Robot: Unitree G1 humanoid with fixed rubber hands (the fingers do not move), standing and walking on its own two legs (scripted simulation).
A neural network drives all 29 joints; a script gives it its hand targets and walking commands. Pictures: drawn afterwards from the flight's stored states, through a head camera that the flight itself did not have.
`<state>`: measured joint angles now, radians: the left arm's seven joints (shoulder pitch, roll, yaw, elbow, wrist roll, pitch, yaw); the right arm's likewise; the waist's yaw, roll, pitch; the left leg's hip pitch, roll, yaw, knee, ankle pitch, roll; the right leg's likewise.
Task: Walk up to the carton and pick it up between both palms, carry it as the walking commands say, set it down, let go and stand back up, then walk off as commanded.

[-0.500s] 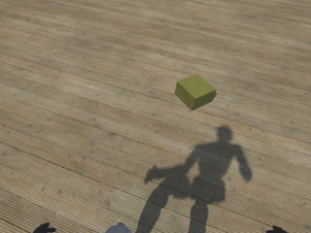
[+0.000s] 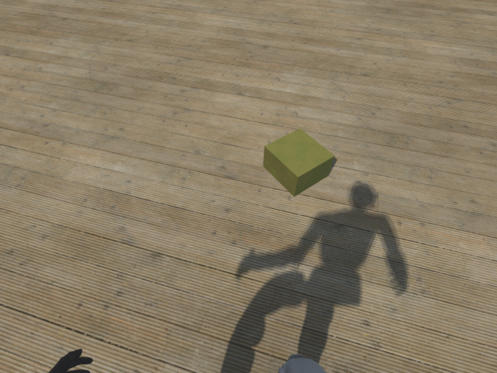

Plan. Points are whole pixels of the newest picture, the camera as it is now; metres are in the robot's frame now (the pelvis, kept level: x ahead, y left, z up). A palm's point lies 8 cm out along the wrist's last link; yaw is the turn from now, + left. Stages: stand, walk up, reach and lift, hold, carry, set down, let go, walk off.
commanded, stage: walk up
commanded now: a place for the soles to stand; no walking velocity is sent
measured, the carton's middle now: (297, 161) +1.17 -0.24 -0.67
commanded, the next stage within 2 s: none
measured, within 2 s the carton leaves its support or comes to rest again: neither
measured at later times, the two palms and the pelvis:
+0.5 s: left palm (83, 280) +0.29 +0.33 -0.09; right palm (445, 323) +0.22 -0.31 -0.06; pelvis +0.19 +0.02 +0.01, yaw -1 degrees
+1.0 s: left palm (126, 223) +0.43 +0.29 -0.10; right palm (415, 217) +0.44 -0.35 -0.09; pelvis +0.35 -0.03 -0.01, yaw -2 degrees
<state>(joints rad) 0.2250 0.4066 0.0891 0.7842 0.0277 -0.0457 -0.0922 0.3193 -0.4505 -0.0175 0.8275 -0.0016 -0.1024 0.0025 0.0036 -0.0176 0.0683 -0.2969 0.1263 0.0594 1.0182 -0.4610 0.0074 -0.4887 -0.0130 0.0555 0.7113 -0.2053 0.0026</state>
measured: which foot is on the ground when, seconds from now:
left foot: up 0.00-0.28, down 0.30-0.68, up 0.70-0.96, down 0.98-1.00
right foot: down 0.00-0.30, up 0.32-0.66, down 0.68-1.00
